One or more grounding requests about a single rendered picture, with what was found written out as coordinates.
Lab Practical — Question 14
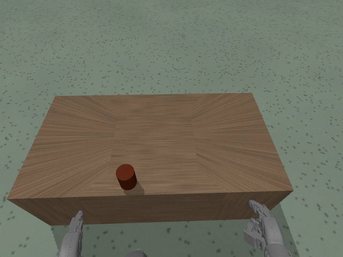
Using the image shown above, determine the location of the right robot arm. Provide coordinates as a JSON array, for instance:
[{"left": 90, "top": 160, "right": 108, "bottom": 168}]
[{"left": 264, "top": 243, "right": 293, "bottom": 257}]

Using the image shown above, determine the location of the can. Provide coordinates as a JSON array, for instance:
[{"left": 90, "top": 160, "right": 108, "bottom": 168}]
[{"left": 116, "top": 164, "right": 137, "bottom": 190}]

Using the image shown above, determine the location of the left robot hand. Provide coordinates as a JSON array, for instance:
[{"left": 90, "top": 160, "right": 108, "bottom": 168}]
[{"left": 58, "top": 210, "right": 84, "bottom": 257}]

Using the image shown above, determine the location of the right robot hand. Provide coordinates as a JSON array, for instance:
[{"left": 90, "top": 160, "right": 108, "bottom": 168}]
[{"left": 243, "top": 200, "right": 285, "bottom": 252}]

